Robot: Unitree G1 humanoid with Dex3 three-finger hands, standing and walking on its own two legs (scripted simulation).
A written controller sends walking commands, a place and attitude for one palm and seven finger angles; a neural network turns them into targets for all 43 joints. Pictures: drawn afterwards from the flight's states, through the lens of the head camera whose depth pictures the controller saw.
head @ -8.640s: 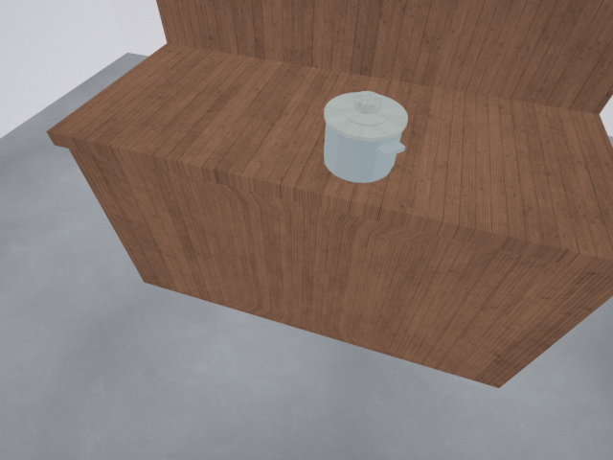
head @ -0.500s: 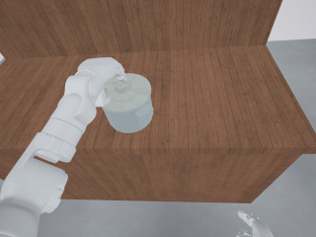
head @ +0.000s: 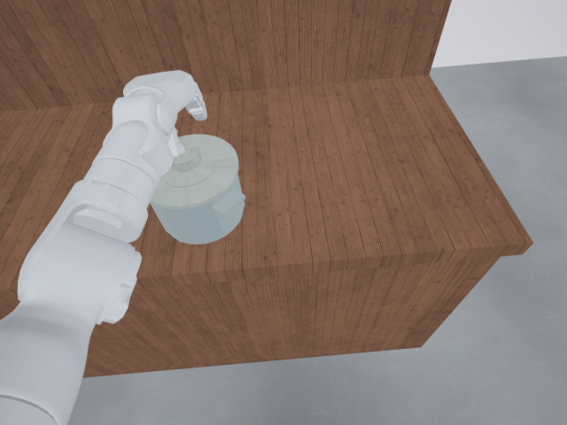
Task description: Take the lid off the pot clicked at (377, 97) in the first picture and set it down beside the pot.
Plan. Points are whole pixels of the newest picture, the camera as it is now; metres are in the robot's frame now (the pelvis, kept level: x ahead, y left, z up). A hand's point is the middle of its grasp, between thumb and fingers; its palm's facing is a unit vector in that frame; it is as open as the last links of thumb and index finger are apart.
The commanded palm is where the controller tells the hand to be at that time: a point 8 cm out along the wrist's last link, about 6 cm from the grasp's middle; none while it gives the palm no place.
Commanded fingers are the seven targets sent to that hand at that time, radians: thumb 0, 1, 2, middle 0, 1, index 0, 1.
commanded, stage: move the open hand above the knob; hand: left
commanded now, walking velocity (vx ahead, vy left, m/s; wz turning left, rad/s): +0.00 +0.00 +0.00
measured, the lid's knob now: (183, 156) +0.52 +0.14 +0.09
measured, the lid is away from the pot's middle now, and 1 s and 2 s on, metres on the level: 0.00 0.00 0.00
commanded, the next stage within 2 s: lower the open fingers around the knob in 0.50 s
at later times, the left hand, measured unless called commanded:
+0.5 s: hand (171, 138) +0.48 +0.13 +0.16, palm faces -0.27 -0.03 -0.96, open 10.1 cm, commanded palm +0.47 +0.13 +0.22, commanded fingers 0.00 -0.33 1.51 -0.84 -0.08 -0.84 -0.08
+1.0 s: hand (180, 147) +0.48 +0.12 +0.14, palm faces -0.33 -0.05 -0.94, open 10.1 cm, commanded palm +0.48 +0.13 +0.19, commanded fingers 0.00 -0.33 1.51 -0.84 -0.08 -0.84 -0.08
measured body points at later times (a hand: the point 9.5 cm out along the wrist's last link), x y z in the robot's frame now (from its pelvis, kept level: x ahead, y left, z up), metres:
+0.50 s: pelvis +0.00 +0.00 +0.00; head +0.04 -0.03 +0.45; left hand +0.48 +0.13 +0.22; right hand +0.12 -0.26 -0.13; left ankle +0.02 +0.09 -0.74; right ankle -0.04 -0.12 -0.74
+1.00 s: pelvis +0.00 +0.00 +0.00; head +0.04 -0.03 +0.45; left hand +0.49 +0.12 +0.19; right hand +0.07 -0.26 -0.14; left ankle +0.02 +0.09 -0.74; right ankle -0.04 -0.12 -0.74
